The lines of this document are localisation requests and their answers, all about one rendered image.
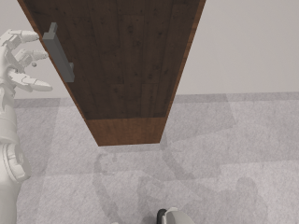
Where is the robot right foot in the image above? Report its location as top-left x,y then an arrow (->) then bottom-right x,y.
156,209 -> 166,224

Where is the left robot hand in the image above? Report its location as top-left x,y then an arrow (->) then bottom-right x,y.
0,29 -> 53,92

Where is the robot left upper arm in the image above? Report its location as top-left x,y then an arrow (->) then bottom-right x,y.
0,143 -> 32,224

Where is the robot right shin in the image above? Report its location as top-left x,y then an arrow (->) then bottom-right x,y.
165,207 -> 178,214

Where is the left robot forearm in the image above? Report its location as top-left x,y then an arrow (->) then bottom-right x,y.
0,78 -> 21,146

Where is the handle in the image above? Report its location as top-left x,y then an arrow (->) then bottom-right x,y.
42,22 -> 75,82

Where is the cupboard door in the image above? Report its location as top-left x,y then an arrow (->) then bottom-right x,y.
22,0 -> 200,120

